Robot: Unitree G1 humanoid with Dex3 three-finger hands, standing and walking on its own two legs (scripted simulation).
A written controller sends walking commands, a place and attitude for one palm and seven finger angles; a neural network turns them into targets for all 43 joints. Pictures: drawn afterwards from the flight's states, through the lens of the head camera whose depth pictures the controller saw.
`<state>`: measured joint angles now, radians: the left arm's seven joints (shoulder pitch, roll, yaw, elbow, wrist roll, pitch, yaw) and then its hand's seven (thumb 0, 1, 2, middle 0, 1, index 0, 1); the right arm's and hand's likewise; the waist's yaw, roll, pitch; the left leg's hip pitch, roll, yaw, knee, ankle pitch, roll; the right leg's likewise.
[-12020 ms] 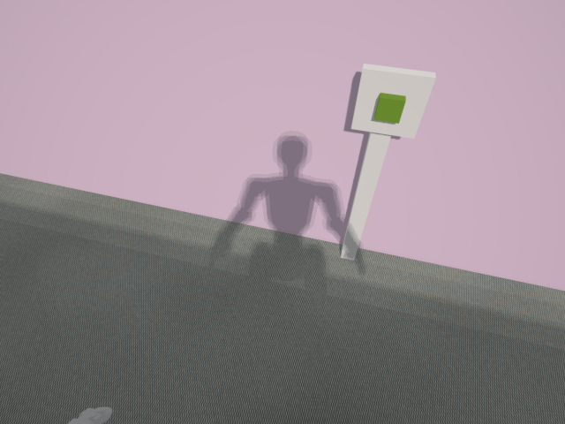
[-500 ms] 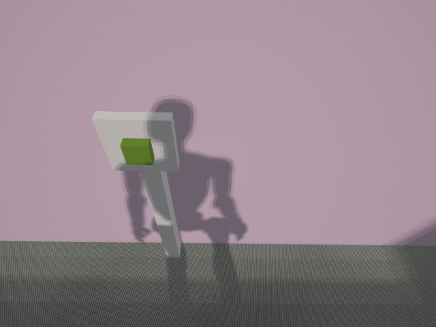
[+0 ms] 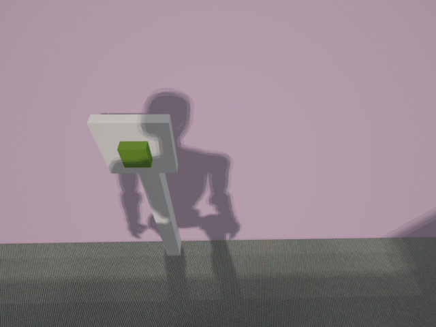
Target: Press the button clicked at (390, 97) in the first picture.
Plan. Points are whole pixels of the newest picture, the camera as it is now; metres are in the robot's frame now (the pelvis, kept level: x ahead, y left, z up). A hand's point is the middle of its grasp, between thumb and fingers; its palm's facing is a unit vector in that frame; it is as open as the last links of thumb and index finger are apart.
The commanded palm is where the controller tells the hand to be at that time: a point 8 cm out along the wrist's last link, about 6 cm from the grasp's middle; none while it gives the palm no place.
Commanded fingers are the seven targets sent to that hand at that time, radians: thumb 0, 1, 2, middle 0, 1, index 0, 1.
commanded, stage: come to a stop and stand still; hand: left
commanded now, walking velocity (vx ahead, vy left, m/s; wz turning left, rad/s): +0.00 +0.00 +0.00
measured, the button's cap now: (136, 153) +0.49 +0.24 +0.00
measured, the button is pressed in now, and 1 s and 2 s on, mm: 0 0 0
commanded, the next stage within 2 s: look again from close up in 0.72 s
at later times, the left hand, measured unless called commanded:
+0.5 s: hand out of the picture +0.02 +0.14 -0.18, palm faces +0.02 -0.98 -0.19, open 7.4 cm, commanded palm none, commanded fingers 0.00 0.90 0.90 -0.20 -0.30 -0.20 -0.30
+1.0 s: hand out of the picture +0.01 +0.12 -0.18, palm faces +0.04 -0.98 -0.18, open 7.4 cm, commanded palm none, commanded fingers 0.00 0.90 0.90 -0.20 -0.30 -0.20 -0.30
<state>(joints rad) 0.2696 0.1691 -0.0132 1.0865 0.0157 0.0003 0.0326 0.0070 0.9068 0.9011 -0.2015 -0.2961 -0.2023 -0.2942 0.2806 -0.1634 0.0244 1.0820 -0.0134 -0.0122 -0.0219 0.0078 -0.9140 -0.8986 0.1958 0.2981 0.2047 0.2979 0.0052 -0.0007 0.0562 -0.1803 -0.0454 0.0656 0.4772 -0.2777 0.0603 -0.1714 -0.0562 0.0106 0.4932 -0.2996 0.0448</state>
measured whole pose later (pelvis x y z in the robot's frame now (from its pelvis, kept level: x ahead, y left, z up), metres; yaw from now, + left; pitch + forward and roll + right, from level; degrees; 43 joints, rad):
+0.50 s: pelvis +0.01 -0.03 +0.00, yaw +0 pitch -1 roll +0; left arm 0.27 0.15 -0.01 1.11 0.01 -0.01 0.04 0.01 0.91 0.90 -0.20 -0.30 -0.20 -0.29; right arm 0.25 -0.15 0.01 1.13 -0.01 -0.01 -0.03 0.01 -0.92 -0.90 0.19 0.30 0.20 0.30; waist 0.01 -0.01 0.06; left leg -0.16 0.00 0.04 0.47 -0.30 0.01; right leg -0.15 -0.01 -0.01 0.48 -0.32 0.00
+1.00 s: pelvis +0.01 -0.05 +0.00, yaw +1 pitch -1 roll +0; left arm 0.28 0.15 -0.01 1.11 0.01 -0.02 0.03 0.01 0.91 0.90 -0.20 -0.30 -0.20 -0.29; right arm 0.26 -0.14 0.02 1.14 -0.01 -0.01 -0.04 0.01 -0.92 -0.90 0.19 0.30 0.20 0.30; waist 0.01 -0.02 0.05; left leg -0.15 0.02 0.03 0.46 -0.28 -0.02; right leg -0.14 0.01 -0.03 0.46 -0.31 -0.03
